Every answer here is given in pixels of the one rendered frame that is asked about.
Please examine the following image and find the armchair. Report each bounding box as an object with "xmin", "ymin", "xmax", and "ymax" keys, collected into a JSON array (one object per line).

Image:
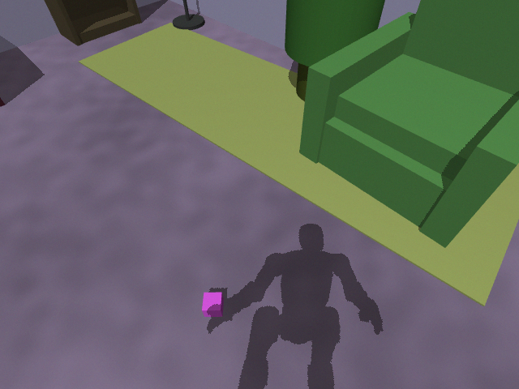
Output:
[{"xmin": 299, "ymin": 0, "xmax": 519, "ymax": 248}]

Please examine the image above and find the floor lamp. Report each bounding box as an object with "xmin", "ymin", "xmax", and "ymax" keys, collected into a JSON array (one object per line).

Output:
[{"xmin": 173, "ymin": 0, "xmax": 204, "ymax": 30}]

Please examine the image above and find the bookshelf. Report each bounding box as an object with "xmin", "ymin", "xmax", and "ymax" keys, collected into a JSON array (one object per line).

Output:
[{"xmin": 44, "ymin": 0, "xmax": 142, "ymax": 46}]

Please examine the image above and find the potted plant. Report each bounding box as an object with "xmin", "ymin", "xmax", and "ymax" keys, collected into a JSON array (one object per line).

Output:
[{"xmin": 285, "ymin": 0, "xmax": 385, "ymax": 101}]

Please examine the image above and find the cube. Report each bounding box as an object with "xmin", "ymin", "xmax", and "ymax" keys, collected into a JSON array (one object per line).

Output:
[{"xmin": 202, "ymin": 293, "xmax": 224, "ymax": 317}]

